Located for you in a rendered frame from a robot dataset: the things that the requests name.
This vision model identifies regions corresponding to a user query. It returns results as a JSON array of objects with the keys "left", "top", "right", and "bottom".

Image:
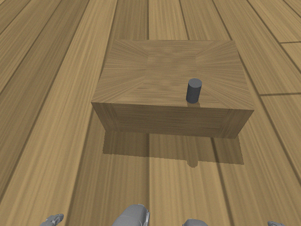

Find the can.
[{"left": 186, "top": 78, "right": 202, "bottom": 104}]

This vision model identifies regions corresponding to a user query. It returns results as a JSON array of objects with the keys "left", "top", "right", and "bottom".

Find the left robot hand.
[{"left": 40, "top": 214, "right": 64, "bottom": 226}]

